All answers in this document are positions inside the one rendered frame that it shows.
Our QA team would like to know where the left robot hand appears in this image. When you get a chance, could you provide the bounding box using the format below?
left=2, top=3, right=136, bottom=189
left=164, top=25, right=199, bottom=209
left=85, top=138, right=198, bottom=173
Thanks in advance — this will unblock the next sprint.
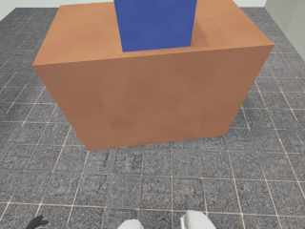
left=26, top=215, right=49, bottom=229

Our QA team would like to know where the left robot thigh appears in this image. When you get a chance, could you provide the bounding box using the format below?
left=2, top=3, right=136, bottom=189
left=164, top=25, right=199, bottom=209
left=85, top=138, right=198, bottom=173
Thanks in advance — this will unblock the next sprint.
left=117, top=219, right=144, bottom=229

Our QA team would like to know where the right robot thigh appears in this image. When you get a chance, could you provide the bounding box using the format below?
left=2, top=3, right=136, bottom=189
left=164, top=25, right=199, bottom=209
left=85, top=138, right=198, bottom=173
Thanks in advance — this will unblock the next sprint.
left=180, top=211, right=216, bottom=229

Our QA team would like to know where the carton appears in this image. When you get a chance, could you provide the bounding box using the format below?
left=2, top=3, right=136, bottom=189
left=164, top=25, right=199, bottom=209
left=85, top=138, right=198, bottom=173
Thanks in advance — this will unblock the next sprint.
left=113, top=0, right=197, bottom=52

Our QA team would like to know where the pedestal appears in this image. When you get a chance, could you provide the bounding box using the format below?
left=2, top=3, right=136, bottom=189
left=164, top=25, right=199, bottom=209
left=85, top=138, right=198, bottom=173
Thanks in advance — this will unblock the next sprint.
left=32, top=0, right=274, bottom=151

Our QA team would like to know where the robot thigh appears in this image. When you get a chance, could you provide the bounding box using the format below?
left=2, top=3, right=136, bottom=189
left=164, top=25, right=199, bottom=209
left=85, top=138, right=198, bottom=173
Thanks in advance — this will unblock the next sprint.
left=117, top=219, right=144, bottom=229
left=180, top=211, right=216, bottom=229

